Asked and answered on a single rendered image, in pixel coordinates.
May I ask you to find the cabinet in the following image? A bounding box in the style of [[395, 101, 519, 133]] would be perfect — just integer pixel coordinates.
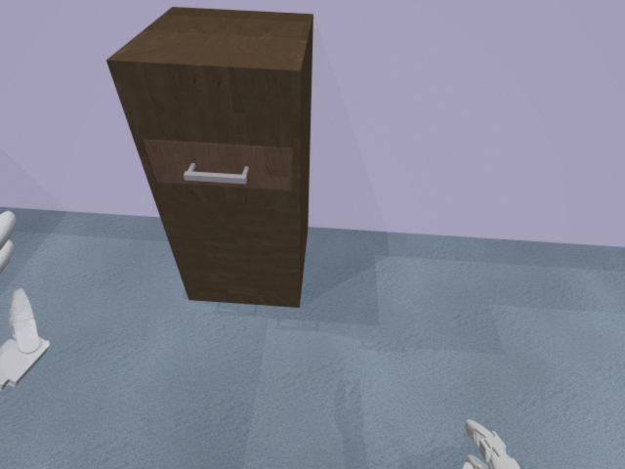
[[106, 7, 313, 308]]

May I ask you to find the drawer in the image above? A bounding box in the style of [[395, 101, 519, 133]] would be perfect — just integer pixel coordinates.
[[144, 139, 293, 191]]

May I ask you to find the right robot hand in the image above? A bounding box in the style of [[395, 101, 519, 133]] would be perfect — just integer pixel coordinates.
[[463, 419, 520, 469]]

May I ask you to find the handle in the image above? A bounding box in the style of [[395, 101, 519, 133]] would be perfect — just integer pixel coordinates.
[[184, 163, 249, 184]]

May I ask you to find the left robot hand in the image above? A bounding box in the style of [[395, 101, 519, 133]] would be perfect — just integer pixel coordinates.
[[0, 211, 50, 392]]

